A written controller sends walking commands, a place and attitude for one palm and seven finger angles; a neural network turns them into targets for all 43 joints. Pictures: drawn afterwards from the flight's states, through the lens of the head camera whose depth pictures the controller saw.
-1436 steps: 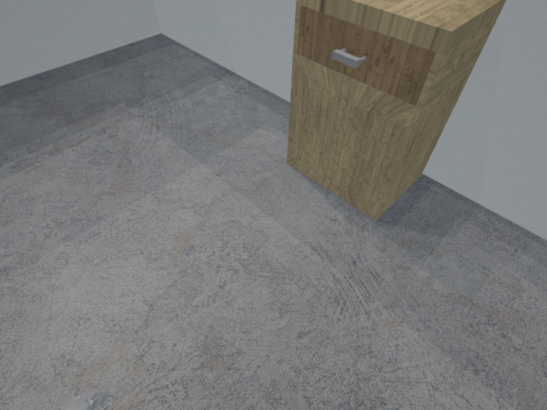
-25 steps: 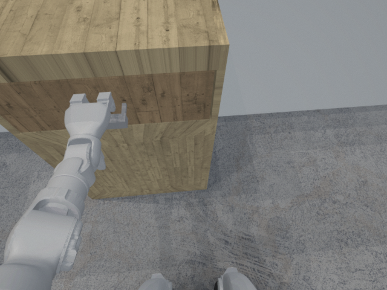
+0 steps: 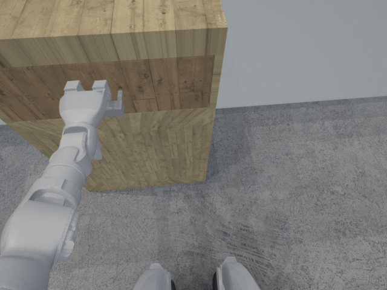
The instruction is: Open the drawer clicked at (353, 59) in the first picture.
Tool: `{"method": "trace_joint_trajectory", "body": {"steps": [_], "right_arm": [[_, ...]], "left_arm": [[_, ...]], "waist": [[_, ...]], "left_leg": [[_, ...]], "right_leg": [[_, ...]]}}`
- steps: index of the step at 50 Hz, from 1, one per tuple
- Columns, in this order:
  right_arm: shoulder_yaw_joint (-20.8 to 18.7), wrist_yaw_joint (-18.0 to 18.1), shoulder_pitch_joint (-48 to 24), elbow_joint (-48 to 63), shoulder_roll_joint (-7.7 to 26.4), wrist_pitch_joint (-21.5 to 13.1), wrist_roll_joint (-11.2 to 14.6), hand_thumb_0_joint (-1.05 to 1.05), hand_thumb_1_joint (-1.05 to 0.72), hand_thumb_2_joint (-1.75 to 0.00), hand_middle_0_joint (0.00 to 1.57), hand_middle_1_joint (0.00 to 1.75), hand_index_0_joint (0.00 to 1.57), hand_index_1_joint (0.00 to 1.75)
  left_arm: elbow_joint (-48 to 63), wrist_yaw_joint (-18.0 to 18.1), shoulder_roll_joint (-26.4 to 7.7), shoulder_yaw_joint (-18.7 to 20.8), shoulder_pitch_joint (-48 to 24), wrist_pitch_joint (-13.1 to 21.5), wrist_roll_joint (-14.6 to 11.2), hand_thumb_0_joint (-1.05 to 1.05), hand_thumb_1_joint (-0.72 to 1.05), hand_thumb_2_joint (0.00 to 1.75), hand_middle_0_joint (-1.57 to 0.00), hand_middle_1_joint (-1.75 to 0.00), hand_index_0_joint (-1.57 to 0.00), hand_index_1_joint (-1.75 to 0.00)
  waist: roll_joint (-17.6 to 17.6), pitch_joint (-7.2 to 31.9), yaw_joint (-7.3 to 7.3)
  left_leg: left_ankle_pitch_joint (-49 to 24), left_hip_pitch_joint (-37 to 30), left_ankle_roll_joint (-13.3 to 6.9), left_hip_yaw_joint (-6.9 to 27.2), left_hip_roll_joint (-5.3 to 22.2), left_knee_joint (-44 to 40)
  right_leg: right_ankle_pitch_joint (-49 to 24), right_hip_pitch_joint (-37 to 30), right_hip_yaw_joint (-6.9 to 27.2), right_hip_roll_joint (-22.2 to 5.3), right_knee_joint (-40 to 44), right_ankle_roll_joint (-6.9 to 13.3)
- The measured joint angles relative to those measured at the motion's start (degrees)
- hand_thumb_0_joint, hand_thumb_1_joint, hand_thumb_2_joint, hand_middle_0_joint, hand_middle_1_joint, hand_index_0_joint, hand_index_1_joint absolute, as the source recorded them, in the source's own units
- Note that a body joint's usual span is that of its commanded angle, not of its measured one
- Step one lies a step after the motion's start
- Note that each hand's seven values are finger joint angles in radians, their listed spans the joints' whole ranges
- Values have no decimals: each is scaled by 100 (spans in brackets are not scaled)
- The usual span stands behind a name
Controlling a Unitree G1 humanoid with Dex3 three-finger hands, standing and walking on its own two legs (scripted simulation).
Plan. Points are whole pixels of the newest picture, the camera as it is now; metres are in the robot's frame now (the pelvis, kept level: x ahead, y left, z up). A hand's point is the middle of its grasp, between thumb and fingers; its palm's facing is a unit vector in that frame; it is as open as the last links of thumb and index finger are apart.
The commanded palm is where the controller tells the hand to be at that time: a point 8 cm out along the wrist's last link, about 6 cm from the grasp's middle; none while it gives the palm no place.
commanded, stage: lower the fingers behind the handle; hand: left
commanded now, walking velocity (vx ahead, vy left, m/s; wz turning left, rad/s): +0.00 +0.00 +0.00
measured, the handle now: (101, 102) +0.54 +0.21 +0.00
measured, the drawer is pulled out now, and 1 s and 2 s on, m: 0.00 0.00 0.00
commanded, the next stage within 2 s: lift the fingers back up to retry in 0.08 s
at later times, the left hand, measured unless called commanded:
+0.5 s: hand (93, 117) +0.48 +0.21 +0.02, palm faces -0.05 -0.03 -1.00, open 13.8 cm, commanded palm +0.46 +0.21 +0.08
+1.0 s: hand (83, 108) +0.48 +0.21 +0.06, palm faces -0.05 -0.03 -1.00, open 13.8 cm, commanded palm +0.45 +0.21 +0.12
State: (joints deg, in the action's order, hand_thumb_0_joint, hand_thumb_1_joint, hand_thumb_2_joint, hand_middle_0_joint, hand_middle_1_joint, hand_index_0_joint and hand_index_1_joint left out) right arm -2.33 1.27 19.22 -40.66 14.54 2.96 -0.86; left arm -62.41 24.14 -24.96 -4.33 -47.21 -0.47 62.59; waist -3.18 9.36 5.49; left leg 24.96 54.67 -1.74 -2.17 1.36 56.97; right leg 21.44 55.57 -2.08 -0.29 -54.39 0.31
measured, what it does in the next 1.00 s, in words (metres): stands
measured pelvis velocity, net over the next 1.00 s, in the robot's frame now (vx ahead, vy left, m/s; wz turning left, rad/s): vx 0.05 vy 0.00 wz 0.00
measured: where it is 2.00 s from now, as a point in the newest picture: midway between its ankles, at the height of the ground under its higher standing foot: outside the picture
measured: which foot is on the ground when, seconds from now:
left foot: down 0.00-1.00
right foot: down 0.00-1.00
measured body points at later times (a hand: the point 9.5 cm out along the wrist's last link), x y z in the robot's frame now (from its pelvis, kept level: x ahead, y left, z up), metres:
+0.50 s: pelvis +0.01 +0.00 +0.02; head +0.12 -0.01 +0.45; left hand +0.48 +0.21 +0.08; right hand +0.03 -0.27 -0.12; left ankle +0.01 +0.10 -0.67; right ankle +0.04 -0.12 -0.67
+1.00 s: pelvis +0.05 +0.00 +0.05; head +0.12 -0.02 +0.49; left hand +0.47 +0.21 +0.12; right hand +0.13 -0.27 -0.09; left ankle +0.01 +0.10 -0.67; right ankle +0.04 -0.12 -0.67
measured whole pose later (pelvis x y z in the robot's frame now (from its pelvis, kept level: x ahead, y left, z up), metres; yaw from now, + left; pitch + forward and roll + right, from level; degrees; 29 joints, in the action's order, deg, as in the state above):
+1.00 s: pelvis +0.05 +0.00 +0.05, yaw +0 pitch +15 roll -1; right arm -3.6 1.9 15.6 -39.1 14.3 5.5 0.2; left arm -50.2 18.0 -21.9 -4.7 -35.6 0.3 61.0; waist -3.3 7.3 2.0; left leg 21.6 32.7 -1.1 -2.5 0.8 39.3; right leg 18.9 34.2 -1.7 -0.1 -38.1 0.4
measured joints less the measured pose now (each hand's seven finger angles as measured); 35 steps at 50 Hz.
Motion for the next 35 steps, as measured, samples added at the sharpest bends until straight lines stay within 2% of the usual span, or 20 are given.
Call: {"method": "trace_joint_trajectory", "body": {"steps": [10,15,22,27,31,35], "right_arm": [[13,8,24,-37,20,-17,5,1,-90,-90,21,30,20,30],[-13,20,-14,-13,18,0,8,1,-90,-90,21,30,20,30],[-33,66,9,-14,-21,16,31,1,-90,-90,21,30,20,30],[-76,64,53,-56,-38,36,17,1,-90,-90,21,30,20,30],[-110,27,32,-108,-22,89,20,1,-90,-90,21,30,20,30],[-148,2,-24,-111,-17,162,44,1,-90,-90,21,30,20,30]], "left_arm": [[-4,81,-18,26,1,67,29,0,-49,31,-23,-130,-32,-120],[86,-11,-34,46,18,20,-4,0,-49,31,-25,-131,-32,-120],[202,-204,17,114,223,66,-99,0,-49,31,-27,-124,-32,-120],[466,-160,91,165,445,202,-71,0,-49,31,-29,-122,-32,-120],[601,-72,180,141,555,122,-50,0,-49,31,-31,-121,-32,-120],[777,-132,255,88,684,-60,-112,0,-49,31,-31,-120,-32,-120]], "waist": [[4,4,1],[-19,-50,17],[-36,-130,7],[-30,-143,-35],[-43,-149,-84],[-65,-155,-142]], "left_leg": [[7,49,2,11,2,35],[-17,-14,2,14,1,-33],[-110,-444,3,-14,-1,-423],[-147,-774,10,-19,-4,-697],[-162,-1047,13,-24,-12,-899],[-196,-1368,15,-42,-19,-1144]], "right_leg": [[7,43,-7,2,-29,2],[-20,-23,-9,6,47,2],[-120,-445,19,20,434,-8],[-157,-775,25,29,709,-11],[-169,-1045,31,29,904,-15],[-197,-1353,51,32,1131,-21]]}}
